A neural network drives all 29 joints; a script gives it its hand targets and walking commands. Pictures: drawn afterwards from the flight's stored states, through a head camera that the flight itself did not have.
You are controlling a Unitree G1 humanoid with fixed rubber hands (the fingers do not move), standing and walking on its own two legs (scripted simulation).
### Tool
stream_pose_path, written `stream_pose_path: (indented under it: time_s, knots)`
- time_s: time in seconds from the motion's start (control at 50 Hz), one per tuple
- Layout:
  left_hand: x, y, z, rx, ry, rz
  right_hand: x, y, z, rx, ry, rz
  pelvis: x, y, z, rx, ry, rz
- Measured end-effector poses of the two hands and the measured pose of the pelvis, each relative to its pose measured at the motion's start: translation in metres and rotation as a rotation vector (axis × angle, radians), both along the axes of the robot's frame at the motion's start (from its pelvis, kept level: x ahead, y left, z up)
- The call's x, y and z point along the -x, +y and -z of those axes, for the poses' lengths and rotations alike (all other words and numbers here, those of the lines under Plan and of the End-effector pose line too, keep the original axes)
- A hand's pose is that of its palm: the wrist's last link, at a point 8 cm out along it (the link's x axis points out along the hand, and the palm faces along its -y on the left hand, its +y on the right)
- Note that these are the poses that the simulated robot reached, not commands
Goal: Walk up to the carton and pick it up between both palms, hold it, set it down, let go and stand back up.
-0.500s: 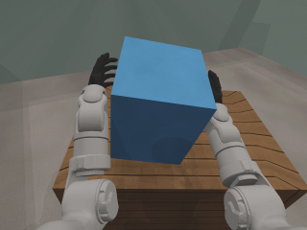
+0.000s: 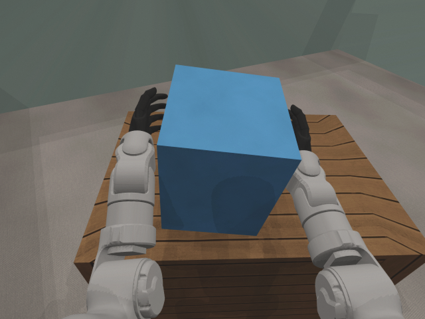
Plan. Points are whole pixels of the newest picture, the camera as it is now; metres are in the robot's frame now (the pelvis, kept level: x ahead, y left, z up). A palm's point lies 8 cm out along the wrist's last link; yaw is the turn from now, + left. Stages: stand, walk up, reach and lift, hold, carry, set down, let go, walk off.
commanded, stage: set down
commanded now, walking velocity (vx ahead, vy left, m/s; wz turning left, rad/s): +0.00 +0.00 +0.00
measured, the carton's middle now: (218, 155) +0.39 -0.01 +0.13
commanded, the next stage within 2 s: none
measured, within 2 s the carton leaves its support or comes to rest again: rests again in 1.92 s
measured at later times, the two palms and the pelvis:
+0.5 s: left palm (150, 140) +0.41 +0.12 +0.16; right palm (299, 158) +0.36 -0.17 +0.15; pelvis -0.01 +0.00 +0.00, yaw -1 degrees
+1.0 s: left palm (158, 149) +0.43 +0.11 +0.12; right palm (297, 168) +0.37 -0.18 +0.11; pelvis +0.01 +0.00 +0.00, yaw -2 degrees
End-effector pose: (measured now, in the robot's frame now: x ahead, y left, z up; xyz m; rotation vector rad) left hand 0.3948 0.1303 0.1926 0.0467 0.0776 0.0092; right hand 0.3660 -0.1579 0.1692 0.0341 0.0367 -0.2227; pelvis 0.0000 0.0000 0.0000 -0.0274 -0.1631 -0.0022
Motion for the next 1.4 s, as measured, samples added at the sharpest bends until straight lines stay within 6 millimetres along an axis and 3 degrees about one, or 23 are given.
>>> stream_pose_path:
  time_s: [0.4, 0.98, 1.4]
  knots:
    - [-0.01, -0.01, 0.023, 0.002, 0.055, 0.043, 0.004, -0.009, 0.018, 0.008, 0.049, 0.044, 0.008, 0.001, -0.001, -0.008, 0.042, 0.021]
    - [-0.031, -0.02, 0.068, -0.003, 0.121, 0.081, -0.006, -0.017, 0.058, 0.006, 0.109, 0.081, -0.01, 0.0, -0.003, -0.008, 0.119, 0.035]
    - [-0.028, -0.024, 0.088, -0.004, 0.139, 0.093, 0.001, -0.02, 0.076, 0.012, 0.121, 0.095, -0.011, 0.001, -0.003, -0.008, 0.141, 0.036]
